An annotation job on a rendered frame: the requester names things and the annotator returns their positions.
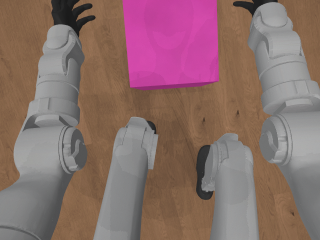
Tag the robot right forearm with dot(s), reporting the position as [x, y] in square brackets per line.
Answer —
[281, 64]

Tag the carton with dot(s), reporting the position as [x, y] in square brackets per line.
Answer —
[171, 43]

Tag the robot left forearm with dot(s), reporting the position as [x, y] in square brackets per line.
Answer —
[58, 82]

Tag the robot right upper arm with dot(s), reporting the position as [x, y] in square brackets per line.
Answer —
[292, 142]

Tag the robot right hand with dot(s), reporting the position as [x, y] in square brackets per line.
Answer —
[250, 6]

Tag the robot left hand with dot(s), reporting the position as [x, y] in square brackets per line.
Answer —
[63, 14]

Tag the robot right foot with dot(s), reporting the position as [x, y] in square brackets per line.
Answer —
[200, 168]

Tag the robot right thigh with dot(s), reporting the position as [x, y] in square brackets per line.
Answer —
[235, 214]

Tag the robot left upper arm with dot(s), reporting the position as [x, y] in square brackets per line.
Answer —
[46, 158]

